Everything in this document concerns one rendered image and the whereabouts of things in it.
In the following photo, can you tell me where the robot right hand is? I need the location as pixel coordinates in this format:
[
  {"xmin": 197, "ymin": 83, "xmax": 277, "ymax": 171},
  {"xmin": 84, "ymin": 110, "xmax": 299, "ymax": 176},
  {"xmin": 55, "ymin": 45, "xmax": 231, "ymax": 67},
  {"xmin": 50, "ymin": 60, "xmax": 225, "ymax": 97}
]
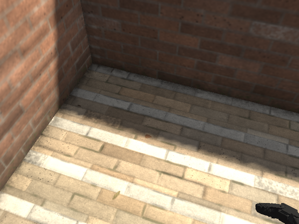
[{"xmin": 255, "ymin": 203, "xmax": 299, "ymax": 224}]

